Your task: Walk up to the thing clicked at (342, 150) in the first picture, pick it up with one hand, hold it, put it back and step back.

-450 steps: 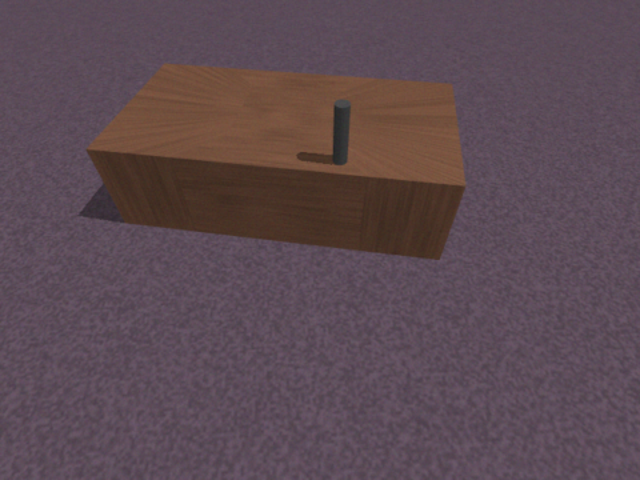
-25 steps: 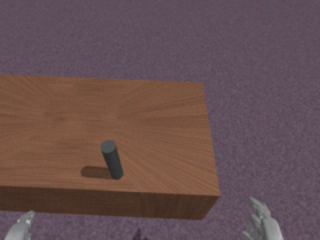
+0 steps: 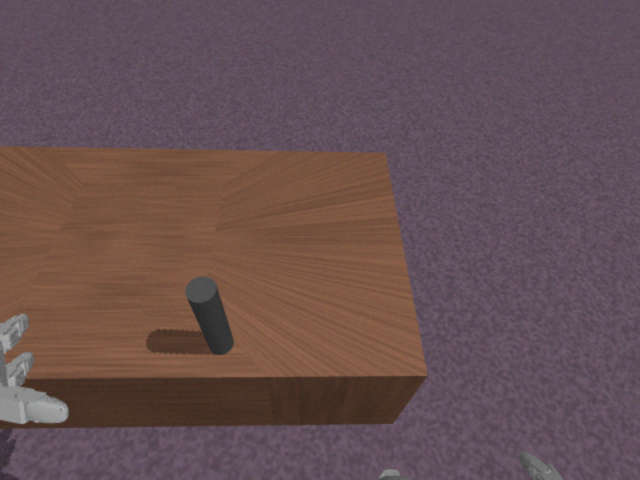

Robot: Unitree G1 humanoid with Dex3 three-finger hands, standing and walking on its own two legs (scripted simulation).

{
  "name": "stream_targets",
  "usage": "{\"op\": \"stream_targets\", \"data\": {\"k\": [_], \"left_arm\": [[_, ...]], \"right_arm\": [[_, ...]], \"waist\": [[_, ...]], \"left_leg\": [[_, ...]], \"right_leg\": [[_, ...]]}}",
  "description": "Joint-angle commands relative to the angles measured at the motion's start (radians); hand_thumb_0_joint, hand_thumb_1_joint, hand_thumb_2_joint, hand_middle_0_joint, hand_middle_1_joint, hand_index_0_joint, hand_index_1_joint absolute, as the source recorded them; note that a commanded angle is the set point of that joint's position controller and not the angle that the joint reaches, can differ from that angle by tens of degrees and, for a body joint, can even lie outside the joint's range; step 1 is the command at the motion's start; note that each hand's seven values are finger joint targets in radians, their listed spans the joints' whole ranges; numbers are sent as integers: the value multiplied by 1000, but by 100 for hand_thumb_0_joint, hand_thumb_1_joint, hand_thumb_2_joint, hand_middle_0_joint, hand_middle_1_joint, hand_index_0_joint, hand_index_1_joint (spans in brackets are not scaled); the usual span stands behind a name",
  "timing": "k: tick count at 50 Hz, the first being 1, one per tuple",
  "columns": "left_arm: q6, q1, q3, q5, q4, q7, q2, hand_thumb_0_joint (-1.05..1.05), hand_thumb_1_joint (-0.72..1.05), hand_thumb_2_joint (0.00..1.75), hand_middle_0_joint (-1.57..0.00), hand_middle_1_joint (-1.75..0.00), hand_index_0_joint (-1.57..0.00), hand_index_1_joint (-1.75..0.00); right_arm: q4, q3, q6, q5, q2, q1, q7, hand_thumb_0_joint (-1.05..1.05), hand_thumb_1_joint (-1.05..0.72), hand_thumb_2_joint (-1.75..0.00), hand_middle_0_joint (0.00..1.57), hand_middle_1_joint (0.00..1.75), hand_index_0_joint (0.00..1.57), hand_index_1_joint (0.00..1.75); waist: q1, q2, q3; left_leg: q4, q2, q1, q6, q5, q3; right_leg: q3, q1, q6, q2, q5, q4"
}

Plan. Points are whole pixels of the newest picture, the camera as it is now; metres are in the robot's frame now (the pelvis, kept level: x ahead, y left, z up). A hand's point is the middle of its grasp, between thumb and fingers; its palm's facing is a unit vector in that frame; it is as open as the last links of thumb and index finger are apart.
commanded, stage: go down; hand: left
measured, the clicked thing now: (212, 319) +0.45 +0.18 -0.22
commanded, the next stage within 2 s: none
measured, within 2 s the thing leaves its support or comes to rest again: neither
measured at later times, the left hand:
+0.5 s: hand (27, 330) +0.33 +0.35 +0.01, palm faces +0.18 -0.97 -0.14, open 17.3 cm
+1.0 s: hand (18, 307) +0.35 +0.37 +0.02, palm faces +0.19 -0.98 -0.11, open 17.3 cm
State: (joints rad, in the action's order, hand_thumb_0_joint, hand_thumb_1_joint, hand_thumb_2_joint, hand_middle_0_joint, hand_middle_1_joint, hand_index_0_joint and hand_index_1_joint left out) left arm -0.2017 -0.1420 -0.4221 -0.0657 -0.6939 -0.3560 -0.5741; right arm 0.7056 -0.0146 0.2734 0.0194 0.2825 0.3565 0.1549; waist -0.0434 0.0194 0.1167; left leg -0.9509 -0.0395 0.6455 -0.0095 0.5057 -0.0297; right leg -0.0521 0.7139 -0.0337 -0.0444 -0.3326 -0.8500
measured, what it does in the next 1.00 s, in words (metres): stands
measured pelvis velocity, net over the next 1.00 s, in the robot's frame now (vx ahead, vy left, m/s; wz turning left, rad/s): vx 0.00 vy -0.01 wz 0.00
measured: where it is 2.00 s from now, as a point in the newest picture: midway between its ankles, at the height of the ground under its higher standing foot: outside the picture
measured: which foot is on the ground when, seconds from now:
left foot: down 0.00-1.00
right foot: down 0.00-1.00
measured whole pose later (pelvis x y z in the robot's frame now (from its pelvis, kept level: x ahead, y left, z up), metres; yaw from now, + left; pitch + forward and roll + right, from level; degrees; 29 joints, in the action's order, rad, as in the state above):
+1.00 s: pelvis +0.00 -0.01 -0.01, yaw +0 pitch +17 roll -2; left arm 0.13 -0.49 -0.59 -0.08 -1.09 -0.53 -0.77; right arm 0.69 -0.06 0.21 -0.01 0.31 0.33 0.17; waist -0.07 -0.02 0.08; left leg -1.01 -0.04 0.79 -0.02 0.51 -0.04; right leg -0.06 0.85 -0.02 -0.04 -0.34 -0.90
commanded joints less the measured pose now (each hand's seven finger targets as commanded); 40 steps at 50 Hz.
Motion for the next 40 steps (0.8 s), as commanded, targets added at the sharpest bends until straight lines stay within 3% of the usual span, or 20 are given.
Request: {"op": "stream_targets", "data": {"k": [1, 3, 4, 6, 7, 10, 12, 13, 14, 15, 16, 18, 20, 22, 25, 28, 31, 36, 40], "left_arm": [[129, -241, -98, -5, 137, -11, -315, 0, -57, 3, -8, -2, -6, -3], [159, -279, -152, 3, 158, -3, -393, 0, -56, 3, -8, -2, -6, -3], [175, -333, -133, 4, 174, -8, -392, 0, -54, 4, -8, -3, -6, -4], [205, -385, -169, 8, 169, -5, -446, 0, -51, 4, -7, -2, -6, -3], [218, -443, -157, 4, 175, -10, -441, 0, -52, 4, -7, -2, -6, -3], [239, -476, -168, -2, 56, -33, -444, 0, -49, 5, -7, -2, -5, -3], [242, -480, -144, 1, -21, -59, -433, 0, -47, 4, -7, -2, -6, -3], [242, -461, -152, 1, -73, -66, -440, 0, -47, 4, -7, -2, -6, -2], [250, -518, -133, 1, -34, -81, -452, 0, -48, 3, -7, -2, -6, -2], [245, -456, -143, -1, -148, -86, -439, 0, -49, 4, -7, -2, -6, -3], [256, -498, -139, -4, -95, -98, -452, 0, -49, 3, -7, -2, -6, -3], [268, -509, -137, -15, -155, -114, -448, 0, -52, 3, -7, -2, -7, -3], [283, -489, -162, -18, -229, -114, -476, 0, -53, 3, -8, -3, -7, -3], [318, -563, -183, -22, -164, -118, -525, 0, -53, 3, -7, -3, -7, -4], [356, -595, -210, -22, -182, -124, -565, 0, -52, 3, -8, -3, -7, -3], [383, -623, -234, -18, -160, -133, -607, 0, -49, 3, -8, -2, -6, -2], [386, -647, -248, -22, -148, -145, -621, 0, -46, 4, -7, -1, -6, -2], [374, -603, -235, -24, -214, -157, -601, 0, -46, 2, -8, -2, -6, -2], [365, -545, -238, -29, -253, -162, -593, 0, -50, 1, -8, -2, -7, -3]], "right_arm": [[-104, 66, 42, -7, 165, 6, 12, 0, -90, -90, 20, 30, 20, 30], [-126, 70, 41, -11, 176, -3, 16, 0, -89, -90, 20, 30, 20, 30], [-102, 68, 37, -11, 175, 18, 17, 0, -89, -90, 20, 30, 20, 30], [-108, 67, 33, -17, 182, 14, 21, 0, -89, -90, 20, 30, 20, 30], [-102, 64, 32, -16, 182, 18, 22, 0, -89, -90, 20, 30, 20, 30], [-86, 58, 25, -22, 188, 30, 24, 0, -88, -90, 20, 30, 20, 30], [-69, 51, 17, -24, 186, 44, 23, 0, -88, -89, 20, 30, 20, 30], [-82, 51, 15, -26, 192, 38, 23, 0, -88, -89, 20, 30, 20, 30], [-63, 46, 11, -27, 183, 53, 22, 0, -88, -89, 20, 30, 20, 30], [-80, 42, 12, -25, 188, 44, 20, 0, -88, -89, 20, 30, 20, 30], [-78, 41, 11, -25, 186, 45, 21, 0, -87, -89, 20, 30, 20, 30], [-73, 36, 8, -23, 191, 58, 19, 0, -88, -89, 20, 30, 20, 30], [-97, 33, 7, -21, 198, 42, 19, 0, -88, -89, 20, 30, 20, 30], [-98, 31, 3, -21, 192, 37, 19, 0, -87, -89, 20, 30, 20, 30], [-93, 32, -2, -25, 201, 46, 19, 0, -88, -89, 20, 30, 20, 30], [-78, 34, -8, -32, 208, 65, 25, 0, -88, -89, 20, 30, 20, 30], [-73, 31, -16, -38, 211, 73, 31, 0, -88, -89, 20, 30, 20, 30], [-62, 30, -28, -35, 212, 79, 34, 0, -89, -90, 20, 30, 20, 30], [-89, 24, -33, -32, 209, 63, 36, 0, -89, -90, 20, 30, 20, 30]], "waist": [[19, 92, 223], [27, 96, 232], [21, 113, 234], [16, 112, 230], [6, 130, 236], [-8, 125, 226], [-7, 167, 205], [-2, 134, 204], [3, 168, 231], [-5, 118, 204], [8, 140, 225], [3, 127, 223], [-4, 43, 197], [1, 51, 248], [-2, 63, 253], [-1, 129, 335], [-9, 147, 377], [-2, 166, 339], [7, 103, 298]], "left_leg": [[163, 24, -53, -3, -364, -10], [161, 28, -50, 0, -358, -7], [170, 26, -64, -1, -345, -8], [166, 28, -57, 0, -348, -5], [176, 28, -76, 0, -325, -4], [177, 28, -54, 1, -290, -6], [185, 27, -49, -2, -247, -12], [187, 25, -36, -1, -247, -12], [180, 32, -35, 2, -233, -2], [177, 31, -6, 3, -233, -5], [176, 33, -3, 5, -226, -1], [166, 30, 8, 3, -242, -3], [153, 30, 59, 13, -230, 0], [137, 39, 67, 22, -201, 16], [124, 42, 80, 19, -219, 16], [113, 38, 4, 4, -317, 16], [93, 40, -21, 4, -377, 14], [100, 34, -20, -2, -381, 2], [103, 35, 54, 6, -357, 9]], "right_leg": [[-19, -189, 54, 44, 167, 59], [-14, -201, 54, 40, 168, 58], [-12, -198, 56, 41, 156, 56], [-7, -204, 56, 38, 165, 57], [-4, -197, 57, 39, 150, 59], [-3, -184, 57, 37, 130, 63], [-6, -149, 59, 38, 96, 67], [-10, -159, 59, 38, 99, 69], [-4, -164, 57, 34, 90, 77], [-9, -169, 57, 35, 89, 74], [-7, -170, 57, 33, 83, 73], [-10, -154, 58, 36, 89, 67], [-9, -160, 52, 35, 82, 67], [6, -179, 45, 28, 70, 71], [10, -170, 49, 28, 87, 54], [13, -184, 57, 25, 163, 31], [16, -195, 56, 21, 217, 29], [7, -143, 62, 28, 193, 30], [6, -183, 59, 28, 190, 35]]}}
